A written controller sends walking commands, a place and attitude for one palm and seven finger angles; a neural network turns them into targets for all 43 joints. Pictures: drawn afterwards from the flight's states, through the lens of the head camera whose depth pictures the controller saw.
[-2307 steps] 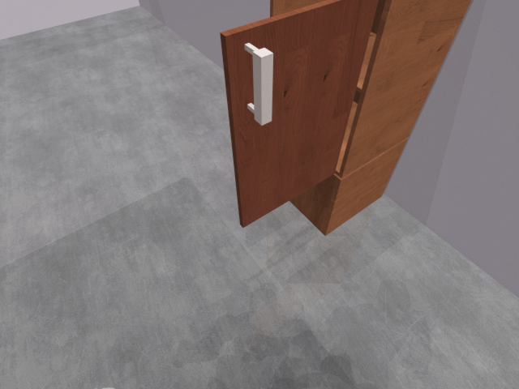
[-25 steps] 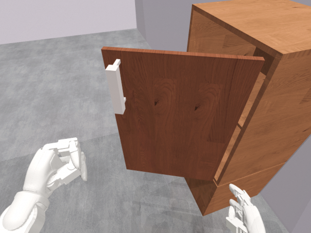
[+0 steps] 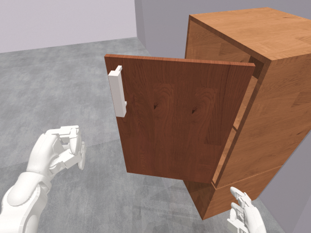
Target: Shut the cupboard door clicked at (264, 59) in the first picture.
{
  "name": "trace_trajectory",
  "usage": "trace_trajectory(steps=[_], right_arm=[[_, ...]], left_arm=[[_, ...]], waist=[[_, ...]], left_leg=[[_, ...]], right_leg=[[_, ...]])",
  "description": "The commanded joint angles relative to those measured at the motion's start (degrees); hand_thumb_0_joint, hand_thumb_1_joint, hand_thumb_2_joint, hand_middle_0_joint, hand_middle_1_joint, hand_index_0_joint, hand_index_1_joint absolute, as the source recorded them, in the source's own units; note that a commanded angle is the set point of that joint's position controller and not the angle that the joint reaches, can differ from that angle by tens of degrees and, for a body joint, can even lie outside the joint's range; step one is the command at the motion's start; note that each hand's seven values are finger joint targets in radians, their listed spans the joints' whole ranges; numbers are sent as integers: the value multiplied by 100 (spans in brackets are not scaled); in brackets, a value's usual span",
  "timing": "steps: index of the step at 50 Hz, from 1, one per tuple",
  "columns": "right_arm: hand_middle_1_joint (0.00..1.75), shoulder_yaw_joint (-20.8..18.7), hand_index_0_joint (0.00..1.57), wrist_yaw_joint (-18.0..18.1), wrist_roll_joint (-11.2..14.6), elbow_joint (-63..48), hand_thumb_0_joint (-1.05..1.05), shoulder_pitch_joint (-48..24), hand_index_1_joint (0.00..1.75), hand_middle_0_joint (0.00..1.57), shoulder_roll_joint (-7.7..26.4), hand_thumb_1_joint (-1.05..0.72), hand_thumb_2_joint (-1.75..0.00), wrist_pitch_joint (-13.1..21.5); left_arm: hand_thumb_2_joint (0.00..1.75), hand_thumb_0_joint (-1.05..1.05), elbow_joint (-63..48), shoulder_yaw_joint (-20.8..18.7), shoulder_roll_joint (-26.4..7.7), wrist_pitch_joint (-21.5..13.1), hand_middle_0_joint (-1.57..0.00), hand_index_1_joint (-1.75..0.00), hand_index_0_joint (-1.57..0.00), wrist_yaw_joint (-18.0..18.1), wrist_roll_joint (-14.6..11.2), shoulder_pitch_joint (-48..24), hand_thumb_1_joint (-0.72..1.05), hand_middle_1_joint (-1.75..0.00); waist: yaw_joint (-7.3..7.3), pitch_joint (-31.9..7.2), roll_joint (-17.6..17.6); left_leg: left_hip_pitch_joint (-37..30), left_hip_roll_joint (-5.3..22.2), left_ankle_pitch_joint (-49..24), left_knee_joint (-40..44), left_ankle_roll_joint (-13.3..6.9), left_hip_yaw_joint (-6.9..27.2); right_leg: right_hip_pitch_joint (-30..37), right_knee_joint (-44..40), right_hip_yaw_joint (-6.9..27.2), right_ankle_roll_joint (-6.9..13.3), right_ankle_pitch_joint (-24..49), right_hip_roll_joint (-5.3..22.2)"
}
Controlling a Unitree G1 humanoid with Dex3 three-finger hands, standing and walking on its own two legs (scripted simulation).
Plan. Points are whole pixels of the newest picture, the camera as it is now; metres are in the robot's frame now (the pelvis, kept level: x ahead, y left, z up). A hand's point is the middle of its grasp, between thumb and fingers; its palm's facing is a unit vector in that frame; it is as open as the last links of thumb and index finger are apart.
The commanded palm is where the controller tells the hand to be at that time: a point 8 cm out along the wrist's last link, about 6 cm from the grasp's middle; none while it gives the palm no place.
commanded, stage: raise the hand and make a fist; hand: left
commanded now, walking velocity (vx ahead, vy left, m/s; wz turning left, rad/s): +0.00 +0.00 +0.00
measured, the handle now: (120, 91) +0.46 +0.16 +0.16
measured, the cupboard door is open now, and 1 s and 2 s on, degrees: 63 63 61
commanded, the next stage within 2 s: bring the fist close to the handle in 0.12 s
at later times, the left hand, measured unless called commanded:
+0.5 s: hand (95, 141) +0.26 +0.17 +0.16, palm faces -0.04 -1.00 -0.07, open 3.1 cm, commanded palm +0.24 +0.22 +0.16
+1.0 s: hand (113, 120) +0.33 +0.15 +0.16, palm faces -0.03 -1.00 -0.05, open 3.1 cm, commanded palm +0.31 +0.19 +0.16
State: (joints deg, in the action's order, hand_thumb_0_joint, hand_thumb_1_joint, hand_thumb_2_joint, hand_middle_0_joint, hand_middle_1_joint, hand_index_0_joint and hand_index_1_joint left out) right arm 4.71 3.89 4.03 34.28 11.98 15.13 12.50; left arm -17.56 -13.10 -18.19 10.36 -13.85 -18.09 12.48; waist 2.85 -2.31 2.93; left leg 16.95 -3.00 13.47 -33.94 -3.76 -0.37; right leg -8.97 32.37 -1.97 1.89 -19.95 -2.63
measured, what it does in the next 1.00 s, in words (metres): stands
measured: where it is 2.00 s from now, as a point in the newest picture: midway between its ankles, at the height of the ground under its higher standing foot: outside the picture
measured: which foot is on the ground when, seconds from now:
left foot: down 0.00-1.00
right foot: down 0.00-1.00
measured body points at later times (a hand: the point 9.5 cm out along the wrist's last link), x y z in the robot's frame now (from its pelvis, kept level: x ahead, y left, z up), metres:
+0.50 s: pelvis +0.00 +0.00 +0.00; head -0.03 -0.02 +0.45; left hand +0.26 +0.22 +0.17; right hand +0.20 -0.21 -0.06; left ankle +0.05 +0.07 -0.73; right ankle -0.02 -0.10 -0.73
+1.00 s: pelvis +0.02 -0.01 +0.00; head +0.00 -0.03 +0.45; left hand +0.33 +0.20 +0.17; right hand +0.21 -0.24 -0.07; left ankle +0.05 +0.07 -0.73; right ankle -0.02 -0.10 -0.73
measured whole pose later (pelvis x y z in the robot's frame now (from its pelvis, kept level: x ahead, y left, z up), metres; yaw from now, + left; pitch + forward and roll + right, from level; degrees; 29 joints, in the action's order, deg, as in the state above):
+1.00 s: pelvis +0.02 -0.01 +0.00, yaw -1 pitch -2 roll +0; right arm 4.1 3.5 4.0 35.2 11.0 15.1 7.8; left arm -1.7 -8.4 -15.3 11.0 -8.5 -14.0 -7.1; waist 1.4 -1.8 2.6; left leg 16.0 -2.8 14.4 -32.4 -2.8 -0.6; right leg -8.5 31.5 -1.5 2.9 -21.0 -2.8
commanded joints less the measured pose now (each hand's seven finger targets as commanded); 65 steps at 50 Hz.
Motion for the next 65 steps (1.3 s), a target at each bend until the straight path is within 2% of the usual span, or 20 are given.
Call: trace_trajectory(steps=[1,3,6,8,9,13,14,17,18,19,28,29,43,46,48,49,53,60,63,65], right_arm=[[30,-253,20,60,8,-1029,0,-923,30,20,566,-90,-90,412],[30,-295,20,72,10,-956,0,-899,30,20,636,-90,-90,411],[30,-262,20,62,27,-999,0,-910,30,20,580,-90,-90,405],[30,-297,20,88,18,-962,0,-899,30,20,655,-90,-90,413],[30,-255,20,78,18,-1006,0,-928,30,20,588,-90,-90,400],[30,-274,20,105,15,-935,0,-907,30,20,646,-90,-90,415],[30,-238,20,104,23,-961,0,-950,30,20,584,-90,-90,419],[30,-249,20,144,29,-908,0,-890,30,20,598,-90,-90,468],[30,-274,20,148,9,-841,0,-873,30,20,657,-90,-90,448],[30,-244,20,134,7,-912,0,-915,30,20,563,-90,-90,432],[30,-250,20,47,-4,-894,0,-962,30,20,576,-90,-90,208],[30,-234,20,28,-5,-969,0,-997,30,20,518,-90,-90,196],[30,-316,20,21,11,-874,0,-890,30,20,618,-90,-90,-56],[30,-293,20,10,25,-901,0,-897,30,20,566,-90,-90,-98],[30,-343,20,-1,17,-868,0,-855,30,20,637,-90,-90,-132],[30,-315,20,-14,19,-946,0,-901,30,20,554,-90,-90,-145],[30,-350,20,-14,24,-842,0,-831,30,20,642,-90,-90,-245],[30,-326,20,-48,14,-861,0,-820,30,20,583,-90,-90,-406],[30,-365,20,-68,-12,-872,0,-774,30,20,651,-90,-90,-476],[30,-349,20,-100,0,-957,0,-815,30,20,585,-90,-90,-509]], left_arm=[[90,0,-1357,-515,-946,-511,-130,-150,-130,112,-63,-1284,90,-150],[90,0,-1282,-697,-1219,-521,-130,-150,-130,128,-39,-1213,90,-150],[90,0,-1218,-427,-844,-454,-130,-150,-130,69,-68,-1231,90,-150],[90,0,-1138,-638,-1161,-440,-130,-150,-130,65,-62,-1161,90,-150],[90,0,-1142,-414,-859,-407,-130,-150,-130,28,-68,-1184,90,-150],[90,0,-1137,-466,-1028,-424,-130,-150,-130,55,-61,-1549,90,-150],[90,0,-1117,-189,-717,-413,-130,-150,-130,67,-40,-1821,90,-150],[90,0,-935,-85,-700,-448,-130,-150,-130,167,19,-2224,90,-150],[90,0,-868,-249,-995,-457,-130,-150,-130,215,78,-2177,90,-150],[90,0,-866,68,-589,-433,-130,-150,-130,207,118,-2281,90,-150],[90,0,-382,-151,-821,-287,-130,-150,-130,512,249,-2706,90,-150],[90,0,-446,-2,-565,-281,-130,-150,-130,517,251,-2651,90,-150],[90,0,90,-67,-787,-318,-130,-150,-130,567,297,-3635,90,-150],[90,0,259,116,-494,-326,-130,-150,-130,543,280,-3818,90,-150],[90,0,352,-82,-793,-342,-130,-150,-130,568,330,-3746,90,-150],[90,0,325,232,-386,-329,-130,-150,-130,545,333,-3802,90,-150],[90,0,713,53,-644,-285,-130,-150,-130,648,357,-4153,90,-150],[90,0,983,284,-351,-336,-130,-150,-130,811,444,-4799,90,-150],[90,0,1142,-139,-771,-364,-130,-150,-130,853,473,-4372,90,-150],[90,0,1058,-100,-583,-394,-130,-150,-130,804,440,-4183,90,-150]], waist=[[-13,-416,154],[1,-372,84],[-32,-338,100],[-22,-311,-191],[-18,-314,-37],[-83,-327,-98],[-122,-280,-5],[-157,-347,-13],[-120,-377,-105],[-123,-526,-45],[-46,-594,-164],[-26,-717,-120],[-183,-911,-284],[-190,-991,-173],[-162,-1071,-298],[-162,-1123,-230],[-229,-955,-440],[-271,-1134,-382],[-101,-1380,-441],[-85,-1428,-453]], left_leg=[[-955,340,-93,615,136,518],[-908,376,-126,554,145,497],[-955,352,-47,650,144,534],[-891,380,-61,589,128,534],[-882,339,-42,628,113,509],[-918,369,13,575,125,538],[-935,350,131,639,114,561],[-1028,347,381,722,123,672],[-986,363,247,655,115,620],[-1070,332,131,680,100,582],[-1098,351,-199,694,140,511],[-1170,332,-299,695,133,472],[-1291,287,-861,408,100,303],[-1316,248,-988,423,104,300],[-1312,269,-1102,341,92,268],[-1321,235,-1154,373,82,257],[-1261,260,-994,322,80,272],[-1318,239,-1204,364,88,260],[-1310,238,-1404,317,92,206],[-1280,229,-1533,360,97,178]], right_leg=[[-949,-714,83,-71,433,184],[-894,-794,220,-66,474,237],[-955,-729,58,-79,422,170],[-915,-813,180,-95,436,216],[-933,-786,112,-97,380,193],[-969,-787,162,-97,366,209],[-1056,-751,74,-100,267,176],[-1116,-693,18,-93,198,152],[-1021,-763,142,-77,256,197],[-993,-717,74,-84,321,192],[-806,-747,95,-48,618,192],[-773,-724,63,-53,698,185],[-701,-720,251,-136,1550,234],[-666,-635,170,-117,1725,213],[-608,-641,262,-166,1978,257],[-575,-590,196,-142,2022,243],[-728,-678,284,-189,1903,251],[-605,-579,189,-130,2118,223],[-342,-550,289,-195,2611,282],[-231,-492,238,-201,2883,290]])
